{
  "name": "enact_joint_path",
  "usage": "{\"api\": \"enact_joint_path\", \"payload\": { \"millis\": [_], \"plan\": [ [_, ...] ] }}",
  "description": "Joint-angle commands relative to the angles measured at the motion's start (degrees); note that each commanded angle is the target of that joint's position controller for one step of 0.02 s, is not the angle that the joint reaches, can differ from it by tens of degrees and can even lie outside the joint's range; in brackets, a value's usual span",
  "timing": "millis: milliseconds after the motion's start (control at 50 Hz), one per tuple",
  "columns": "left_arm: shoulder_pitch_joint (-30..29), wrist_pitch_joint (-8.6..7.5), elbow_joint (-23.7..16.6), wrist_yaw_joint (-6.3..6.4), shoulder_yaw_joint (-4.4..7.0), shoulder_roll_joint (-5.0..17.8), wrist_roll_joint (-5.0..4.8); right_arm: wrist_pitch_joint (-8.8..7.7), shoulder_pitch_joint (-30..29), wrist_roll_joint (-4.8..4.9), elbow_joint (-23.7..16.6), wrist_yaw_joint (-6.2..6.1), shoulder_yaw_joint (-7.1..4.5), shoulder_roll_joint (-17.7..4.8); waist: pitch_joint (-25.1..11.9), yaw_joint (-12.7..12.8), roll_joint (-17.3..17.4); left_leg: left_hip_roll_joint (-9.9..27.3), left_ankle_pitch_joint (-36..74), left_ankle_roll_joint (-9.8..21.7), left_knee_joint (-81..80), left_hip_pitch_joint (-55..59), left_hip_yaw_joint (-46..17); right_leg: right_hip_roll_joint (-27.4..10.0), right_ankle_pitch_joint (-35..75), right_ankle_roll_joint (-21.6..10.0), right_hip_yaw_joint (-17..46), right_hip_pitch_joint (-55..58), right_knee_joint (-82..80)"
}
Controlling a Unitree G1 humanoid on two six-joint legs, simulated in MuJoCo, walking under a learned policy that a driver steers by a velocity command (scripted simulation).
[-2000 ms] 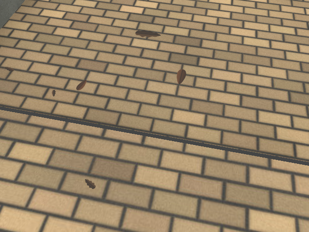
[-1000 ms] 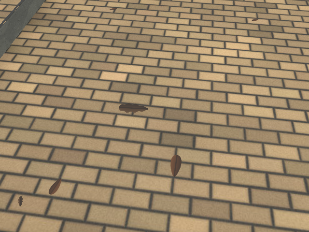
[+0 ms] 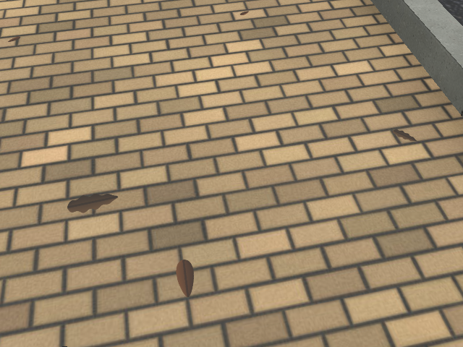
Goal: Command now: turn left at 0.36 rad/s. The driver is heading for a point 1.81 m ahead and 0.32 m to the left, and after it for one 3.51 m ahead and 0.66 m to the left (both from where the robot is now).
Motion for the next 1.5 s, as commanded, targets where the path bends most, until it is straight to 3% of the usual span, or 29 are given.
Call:
{"api": "enact_joint_path", "payload": {
  "millis": [20,120,160,180,200,260,340,420,480,500,520,540,560,600,700,760,820,860,920,980,1060,1120,1160,1180,1200,1280,1340,1420,1500],
  "plan": [
    [0.6,-1.06,-4.6,1.57,2.49,5.5,0.40,-0.89,0.4,0.02,-4.8,-0.81,-3.69,-9.4,-2.1,0.8,6.4,16.4,28.8,15.4,-9.8,0.7,-18.7,-0.2,-1.3,-0.7,-3.3,1.9,4.0],
    [2.0,-2.01,-5.7,1.04,3.15,7.9,0.22,0.00,-1.5,-0.88,-6.8,-0.93,-3.60,-8.9,-6.0,1.3,1.6,7.8,21.2,8.8,-3.8,-7.5,-13.1,-4.2,21.0,-8.1,-0.6,15.6,-2.4],
    [10.0,-2.74,-4.4,1.17,4.76,11.5,0.33,0.43,-1.4,-2.26,-6.6,-1.01,-2.02,-5.8,-9.2,5.1,-9.3,-1.6,-4.4,0.1,12.3,-18.2,-3.6,-19.6,31.6,-23.3,16.2,26.6,-12.6],
    [12.8,-3.73,-3.5,1.73,4.66,10.8,1.04,0.43,-2.2,-3.75,-6.3,-1.80,-2.39,-6.2,-8.2,7.0,-10.1,0.5,-22.3,-3.2,30.1,-21.5,-2.8,-26.6,31.9,-26.3,20.8,25.0,-16.3],
    [11.4,-4.78,-3.4,2.27,4.21,9.3,0.22,-0.15,-1.2,-4.07,-5.5,-2.67,-2.81,-7.8,-7.0,4.7,-2.6,3.2,-21.3,-4.3,39.0,-21.1,-2.9,-26.5,32.0,-23.7,17.1,21.0,-17.2],
    [0.9,-5.32,-4.8,2.77,2.99,5.8,-0.51,0.15,-3.1,-4.80,-5.9,-3.59,-2.03,-7.2,-4.9,1.0,-3.0,5.3,-12.5,-6.8,40.1,-18.1,-2.2,-19.5,24.6,-15.5,4.9,14.4,-20.0],
    [0.5,-4.63,-4.2,4.58,4.98,11.4,0.83,1.18,-1.3,-3.15,-5.3,-0.19,-0.25,-4.4,-5.3,2.1,-3.0,7.0,-7.4,-7.8,23.1,-11.1,3.1,-15.1,20.3,-12.4,-4.5,14.5,-19.5],
    [2.5,-4.84,-2.4,3.71,6.52,13.7,1.53,1.37,1.1,-2.13,-4.4,0.54,-0.83,-6.3,-4.4,3.0,-6.0,6.7,-2.7,-4.4,7.0,-7.0,4.4,-21.6,17.8,-12.9,-0.4,16.9,-17.5],
    [-0.1,-5.03,-0.5,2.21,5.23,10.5,2.57,0.82,6.2,-1.17,-3.1,-0.34,-3.64,-8.7,-5.2,0.3,-3.5,3.2,17.4,2.4,-9.3,7.8,5.0,-21.3,5.1,-6.9,-4.2,8.7,-8.7],
    [3.8,-4.99,-0.4,1.80,4.01,5.5,2.98,0.22,6.9,-1.36,-4.1,-1.32,-5.55,-13.5,-7.5,1.4,5.2,9.5,40.7,8.7,-11.1,15.5,-2.2,-14.3,-8.2,-0.8,-12.1,2.6,2.8],
    [3.3,-5.77,-5.6,2.33,3.20,3.7,1.80,-0.79,6.7,-1.02,-7.1,-2.04,-7.23,-21.6,-10.3,2.4,12.7,24.3,50.8,22.7,-14.4,20.2,-25.1,-3.4,-25.8,4.4,-12.1,-9.2,14.1],
    [-1.4,-5.82,-4.6,2.02,3.53,5.8,0.48,-2.36,8.3,-3.00,-5.3,-2.31,-6.66,-17.0,-4.5,-2.3,5.1,23.9,32.4,21.3,-16.8,16.0,-24.8,-3.2,-23.7,4.4,-1.2,-14.7,17.8],
    [-3.6,-5.25,-4.2,2.50,3.88,7.1,-0.09,-3.01,6.8,-1.95,-4.3,-2.18,-6.07,-14.0,-1.7,-1.8,6.9,19.9,24.3,17.0,-18.1,13.3,-19.9,-4.5,-19.8,4.2,0.2,-15.9,21.4],
    [-1.5,-4.79,-2.3,3.42,4.63,9.1,1.97,-2.22,3.3,0.00,-4.8,-1.99,-3.97,-9.0,-2.9,1.2,6.9,17.9,28.7,13.7,-17.3,10.7,-17.0,-4.8,-16.8,4.0,1.3,-15.1,28.6],
    [2.2,-3.62,0.4,1.56,2.41,7.1,1.68,-1.50,1.6,-1.91,-7.4,-2.35,-3.52,-9.4,-5.1,2.1,4.3,14.2,33.8,12.7,-16.7,6.6,-13.5,-3.5,-5.8,6.4,0.0,-12.0,32.8],
    [3.2,-2.90,2.1,0.49,2.08,7.4,1.52,-1.85,2.0,-0.31,-8.5,-1.94,-2.56,-7.0,-5.4,1.0,3.5,15.0,33.5,12.1,-14.1,9.1,-13.6,-5.5,-4.5,8.0,0.7,-13.2,29.8],
    [5.0,-2.60,4.9,-2.03,0.48,2.7,1.51,-1.81,-0.5,1.69,-8.7,-0.43,-0.30,-4.0,-4.6,1.5,1.8,12.5,27.0,6.3,-9.3,5.2,-11.5,-9.6,-2.1,9.6,0.3,-6.5,16.1],
    [6.6,-2.53,6.5,-4.39,0.50,2.5,1.37,-0.16,1.0,1.91,-7.1,0.62,-0.76,-7.1,-1.6,-0.1,3.3,10.3,4.8,2.6,-11.3,-3.0,-12.3,-7.1,-2.6,8.9,-4.7,0.6,13.2],
    [0.8,-4.20,3.1,-3.36,2.25,7.8,0.78,0.45,4.3,1.64,-5.9,-1.13,-3.18,-12.7,0.8,-5.0,7.2,16.4,-20.8,10.1,-16.0,6.7,-24.3,-4.2,-10.6,4.5,-5.9,-10.6,6.0],
    [-2.0,-5.96,2.0,-1.24,0.52,4.4,0.37,-1.10,6.8,0.99,-3.5,-3.43,-1.03,-6.7,-0.1,-6.9,8.5,22.3,-19.3,15.6,-17.0,16.1,-33.0,-5.7,-12.1,-1.4,-0.7,-19.3,6.6],
    [2.3,-6.61,3.4,-1.73,-0.13,1.6,2.67,-0.53,3.1,-1.10,-3.0,-5.78,-1.42,-8.5,-1.3,-4.1,4.1,17.1,-13.2,13.7,-17.0,8.2,-17.5,-2.1,-10.3,-4.8,-8.1,-4.6,3.0],
    [7.6,-8.11,4.7,-3.34,0.70,1.7,1.54,0.42,-0.7,-2.10,-2.2,-5.08,-0.94,-8.9,0.1,0.8,3.2,15.4,-8.7,13.0,-13.2,-3.8,-9.9,0.3,-1.3,-6.6,-9.3,12.6,-2.8],
    [19.5,-9.30,6.9,-2.42,2.60,5.5,3.02,-0.65,-1.7,-4.36,-1.6,-4.33,0.42,-4.4,-4.1,6.9,-5.5,6.8,-2.9,5.9,13.4,-15.1,-0.5,-8.9,2.8,-13.8,7.9,29.2,-9.8],
    [21.7,-9.09,5.4,-2.28,3.57,10.9,2.28,-1.89,-2.9,-4.36,-5.0,-3.67,0.91,-2.6,-5.7,7.2,-12.2,-1.5,-14.0,-0.2,26.9,-32.0,-0.8,-20.8,8.7,-26.1,34.9,38.1,-15.9],
    [22.5,-8.73,6.7,-2.77,3.32,6.9,2.23,-2.36,-6.3,-3.55,-4.1,-3.56,0.58,-4.1,0.3,8.6,-3.3,2.2,-13.3,-0.8,31.9,-39.7,-5.7,-21.6,0.0,-23.4,31.3,36.2,-17.9],
    [14.2,-6.70,5.8,-3.58,0.93,0.5,2.43,-1.56,-4.6,-4.78,-1.5,-4.00,0.86,-3.7,2.3,2.3,-0.6,7.1,-1.4,-3.8,34.0,-34.7,-2.6,-13.4,9.6,-18.0,16.8,21.2,-15.9],
    [14.4,-6.32,6.0,-2.60,0.80,0.7,4.06,-0.18,-4.5,-5.31,-0.3,-2.03,2.84,-1.2,0.7,3.5,-1.9,7.7,15.8,-4.0,27.1,-28.1,-1.2,-8.3,2.7,-16.4,10.9,11.8,-14.3],
    [21.1,-7.20,10.4,-1.38,0.16,0.5,2.85,-0.52,-8.7,-4.78,-0.7,-1.87,3.37,-1.8,0.7,7.2,0.1,7.7,40.8,-5.4,6.4,-29.7,-3.2,-4.0,-2.1,-15.2,11.8,10.5,-3.6],
    [21.7,-6.46,12.2,-4.24,-0.40,1.9,3.12,1.16,-11.1,-5.36,-4.1,-1.93,3.77,-0.7,4.4,5.0,-2.0,5.9,38.4,-3.8,3.8,-8.3,0.6,-2.3,-12.9,-15.7,17.0,-11.1,1.1]
  ]
}}
Keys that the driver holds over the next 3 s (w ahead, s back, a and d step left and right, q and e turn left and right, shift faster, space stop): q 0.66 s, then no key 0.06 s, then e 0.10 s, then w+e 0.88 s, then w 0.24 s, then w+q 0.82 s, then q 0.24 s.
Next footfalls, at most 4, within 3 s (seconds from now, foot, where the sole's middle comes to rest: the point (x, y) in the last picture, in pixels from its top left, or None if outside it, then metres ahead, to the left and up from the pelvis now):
0.48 left None -0.03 0.13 -0.77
1.14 right None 0.07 -0.05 -0.77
1.66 left None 0.40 0.22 -0.95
2.06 right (263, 318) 0.62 -0.08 -0.95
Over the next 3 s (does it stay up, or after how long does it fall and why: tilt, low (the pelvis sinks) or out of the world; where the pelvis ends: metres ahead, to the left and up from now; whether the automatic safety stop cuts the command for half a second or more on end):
stays up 0.94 0.11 -0.17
